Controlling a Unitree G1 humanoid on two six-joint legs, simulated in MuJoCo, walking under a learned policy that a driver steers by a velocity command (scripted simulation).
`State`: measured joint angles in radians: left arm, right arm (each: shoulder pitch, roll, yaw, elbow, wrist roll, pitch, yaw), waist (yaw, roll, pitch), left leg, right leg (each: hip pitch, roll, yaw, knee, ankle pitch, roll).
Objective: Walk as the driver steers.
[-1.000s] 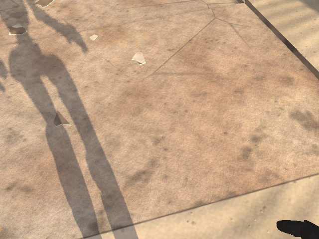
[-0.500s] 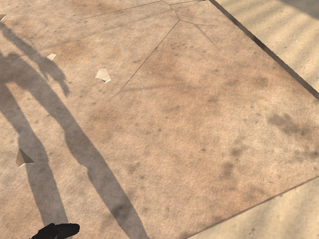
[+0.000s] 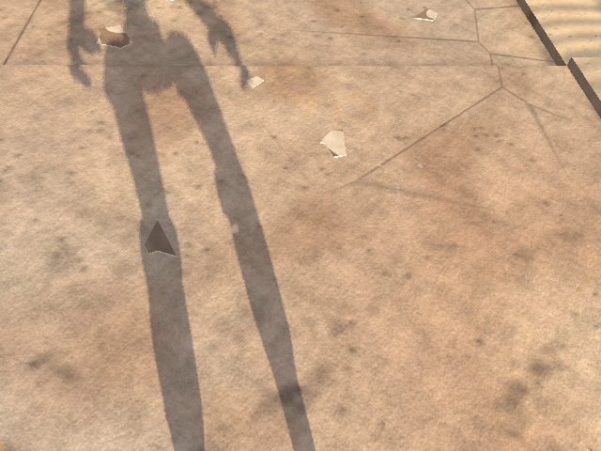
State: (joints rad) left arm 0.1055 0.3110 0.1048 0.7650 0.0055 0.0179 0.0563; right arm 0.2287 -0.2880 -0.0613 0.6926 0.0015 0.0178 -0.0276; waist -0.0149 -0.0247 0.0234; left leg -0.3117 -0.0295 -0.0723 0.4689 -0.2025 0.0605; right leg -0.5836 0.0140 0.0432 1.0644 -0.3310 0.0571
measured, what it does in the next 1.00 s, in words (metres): steps on the spot, turning left: right foot, then left foot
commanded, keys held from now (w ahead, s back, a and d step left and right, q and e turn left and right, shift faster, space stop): q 0.38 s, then no key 0.28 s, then w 0.34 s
